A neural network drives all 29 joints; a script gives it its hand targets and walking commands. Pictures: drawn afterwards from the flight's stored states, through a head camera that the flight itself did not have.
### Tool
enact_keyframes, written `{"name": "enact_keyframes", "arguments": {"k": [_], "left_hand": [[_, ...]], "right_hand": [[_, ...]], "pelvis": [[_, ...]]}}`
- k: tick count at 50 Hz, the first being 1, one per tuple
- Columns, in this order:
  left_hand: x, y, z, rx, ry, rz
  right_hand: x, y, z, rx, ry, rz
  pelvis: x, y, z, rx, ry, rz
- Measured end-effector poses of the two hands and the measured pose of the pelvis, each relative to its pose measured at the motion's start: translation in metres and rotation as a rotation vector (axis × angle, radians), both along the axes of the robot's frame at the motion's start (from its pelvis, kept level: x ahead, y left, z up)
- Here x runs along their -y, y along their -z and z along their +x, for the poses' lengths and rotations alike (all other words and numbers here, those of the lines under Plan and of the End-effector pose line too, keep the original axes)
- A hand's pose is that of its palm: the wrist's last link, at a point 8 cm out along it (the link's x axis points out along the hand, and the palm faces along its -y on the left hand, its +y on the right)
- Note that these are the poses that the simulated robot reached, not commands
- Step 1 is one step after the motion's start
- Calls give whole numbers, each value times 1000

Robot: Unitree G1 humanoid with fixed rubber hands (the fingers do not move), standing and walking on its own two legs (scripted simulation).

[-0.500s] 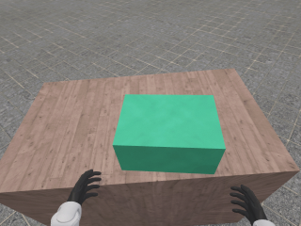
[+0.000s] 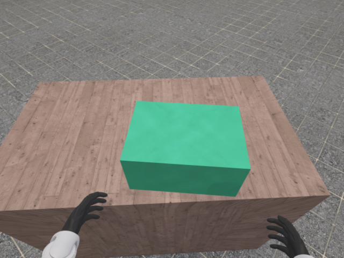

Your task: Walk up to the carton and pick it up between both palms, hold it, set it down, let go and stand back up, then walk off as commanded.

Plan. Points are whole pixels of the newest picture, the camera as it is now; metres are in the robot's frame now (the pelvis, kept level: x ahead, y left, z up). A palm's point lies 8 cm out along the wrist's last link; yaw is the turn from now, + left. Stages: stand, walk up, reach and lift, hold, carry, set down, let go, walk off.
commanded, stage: stand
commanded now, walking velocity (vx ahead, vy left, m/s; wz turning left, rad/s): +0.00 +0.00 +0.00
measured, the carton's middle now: (184, 147) +0.41 +0.00 -0.02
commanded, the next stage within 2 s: walk off in 1.48 s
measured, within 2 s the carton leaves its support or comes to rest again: neither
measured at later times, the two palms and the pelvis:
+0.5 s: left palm (75, 225) +0.19 +0.24 -0.02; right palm (299, 255) +0.15 -0.26 -0.08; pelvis +0.01 +0.00 +0.00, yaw +0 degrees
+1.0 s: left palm (75, 225) +0.19 +0.24 -0.02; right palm (299, 257) +0.15 -0.26 -0.08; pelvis +0.01 +0.00 +0.00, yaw +0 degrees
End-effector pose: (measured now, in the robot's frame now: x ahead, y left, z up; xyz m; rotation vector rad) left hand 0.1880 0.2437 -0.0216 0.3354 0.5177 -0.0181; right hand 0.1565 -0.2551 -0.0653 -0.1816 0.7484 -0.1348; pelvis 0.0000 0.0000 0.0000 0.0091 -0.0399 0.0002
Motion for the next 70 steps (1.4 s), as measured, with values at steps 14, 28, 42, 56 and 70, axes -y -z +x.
{"name": "enact_keyframes", "arguments": {"k": [14,28,42,56,70], "left_hand": [[0,0,0,8,24,26],[0,0,0,11,25,25],[0,0,0,11,23,23],[0,0,0,13,20,22],[0,1,0,16,18,21]], "right_hand": [[9,10,-2,-63,7,-4],[9,12,-3,-74,10,-4],[9,13,-5,-83,12,-4],[10,14,-6,-85,13,-5],[10,15,-8,-96,16,-6]], "pelvis": [[4,1,5,-26,0,6],[4,1,6,-27,-1,5],[4,1,6,-28,-1,5],[4,1,6,-27,-1,5],[4,1,6,-27,-1,6]]}}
